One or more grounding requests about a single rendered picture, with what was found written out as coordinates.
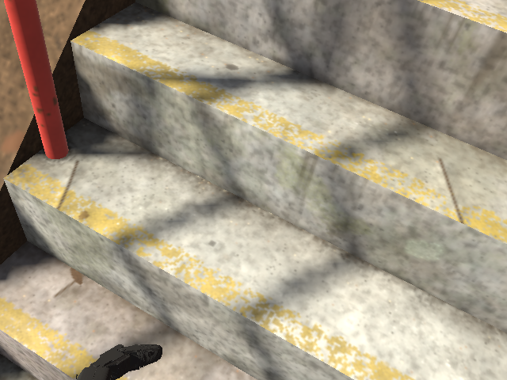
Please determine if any left robot hand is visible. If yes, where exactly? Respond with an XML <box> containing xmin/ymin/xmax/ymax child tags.
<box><xmin>76</xmin><ymin>344</ymin><xmax>162</xmax><ymax>380</ymax></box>

